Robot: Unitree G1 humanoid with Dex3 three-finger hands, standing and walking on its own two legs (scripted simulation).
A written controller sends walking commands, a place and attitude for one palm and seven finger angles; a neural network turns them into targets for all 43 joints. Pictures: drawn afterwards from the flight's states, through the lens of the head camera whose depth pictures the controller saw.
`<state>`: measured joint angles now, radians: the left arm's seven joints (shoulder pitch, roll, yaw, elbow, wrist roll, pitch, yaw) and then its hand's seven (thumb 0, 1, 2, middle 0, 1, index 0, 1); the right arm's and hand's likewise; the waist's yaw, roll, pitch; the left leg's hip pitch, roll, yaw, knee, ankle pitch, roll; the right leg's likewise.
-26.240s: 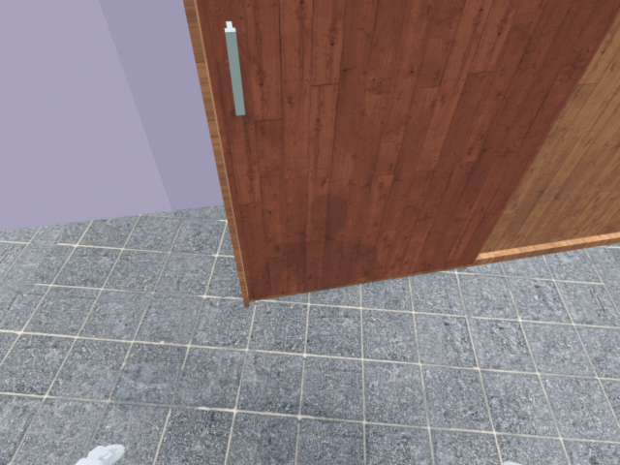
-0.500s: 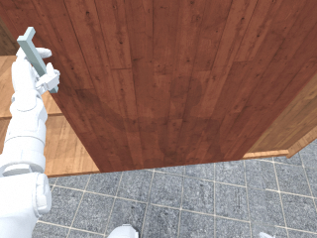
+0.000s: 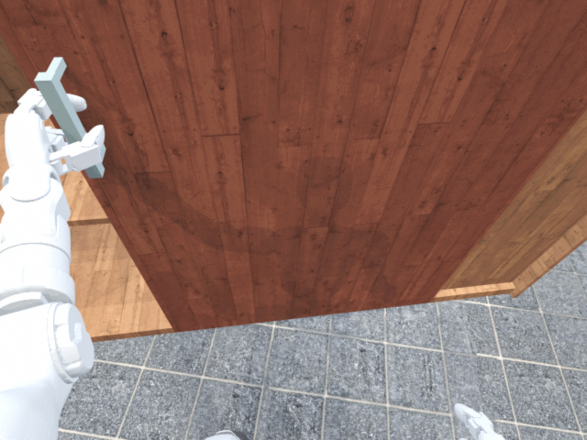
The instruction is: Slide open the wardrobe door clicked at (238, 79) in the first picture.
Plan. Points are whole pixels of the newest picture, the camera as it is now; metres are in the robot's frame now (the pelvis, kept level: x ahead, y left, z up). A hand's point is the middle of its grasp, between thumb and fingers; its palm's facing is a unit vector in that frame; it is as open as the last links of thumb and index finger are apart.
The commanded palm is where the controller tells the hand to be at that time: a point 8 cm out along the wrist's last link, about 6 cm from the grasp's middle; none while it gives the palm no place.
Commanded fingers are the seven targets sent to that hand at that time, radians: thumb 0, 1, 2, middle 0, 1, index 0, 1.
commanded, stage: loosen the grip on the handle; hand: left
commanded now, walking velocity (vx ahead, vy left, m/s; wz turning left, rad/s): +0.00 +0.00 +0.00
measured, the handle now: (78, 122) +0.49 +0.32 +0.15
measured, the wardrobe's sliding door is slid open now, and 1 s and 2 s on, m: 0.52 0.52 0.52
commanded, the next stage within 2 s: slip the hand off the handle in 0.40 s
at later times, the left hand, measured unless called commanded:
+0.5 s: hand (90, 147) +0.45 +0.29 +0.14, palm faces +0.40 -0.90 -0.19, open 14.3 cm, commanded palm +0.41 +0.33 +0.15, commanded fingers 0.00 -0.55 0.20 -0.25 -1.15 -0.25 -1.15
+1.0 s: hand (25, 155) +0.43 +0.37 +0.14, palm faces +0.45 -0.87 -0.21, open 14.6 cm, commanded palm +0.40 +0.39 +0.15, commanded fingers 0.00 -0.55 0.20 -0.25 -1.15 -0.25 -1.15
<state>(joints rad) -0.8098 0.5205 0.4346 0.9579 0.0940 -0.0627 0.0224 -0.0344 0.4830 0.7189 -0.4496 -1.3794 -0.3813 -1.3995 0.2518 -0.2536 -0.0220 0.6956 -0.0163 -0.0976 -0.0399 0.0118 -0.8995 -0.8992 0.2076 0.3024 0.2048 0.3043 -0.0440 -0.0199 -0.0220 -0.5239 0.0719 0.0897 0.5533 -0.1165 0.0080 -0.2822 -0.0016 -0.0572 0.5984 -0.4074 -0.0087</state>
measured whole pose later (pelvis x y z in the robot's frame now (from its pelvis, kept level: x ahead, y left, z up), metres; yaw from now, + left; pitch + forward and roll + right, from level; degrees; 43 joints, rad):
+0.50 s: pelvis -0.03 +0.02 -0.01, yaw -1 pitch +6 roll -3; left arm -0.85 0.55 0.38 1.02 0.07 -0.11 0.10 -0.01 -0.53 0.21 -0.27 -1.18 -0.29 -1.20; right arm 0.41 -0.24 0.00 0.75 0.00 -0.07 -0.07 0.01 -0.90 -0.90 0.21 0.30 0.20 0.30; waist -0.10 0.00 -0.03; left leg -0.63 0.06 0.05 0.64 -0.12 0.03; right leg -0.39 0.01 -0.05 0.68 -0.40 0.01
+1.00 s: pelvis -0.01 +0.01 -0.01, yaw +0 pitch +8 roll -3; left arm -0.80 0.71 0.46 1.03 0.03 -0.10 -0.07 -0.01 -0.55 0.20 -0.25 -1.15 -0.26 -1.16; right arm 0.37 -0.28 0.01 0.70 0.02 -0.03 -0.10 0.01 -0.90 -0.90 0.21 0.30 0.20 0.30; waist -0.06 -0.01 -0.03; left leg -0.65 0.07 0.02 0.67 -0.16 0.01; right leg -0.37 0.02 -0.08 0.66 -0.42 0.00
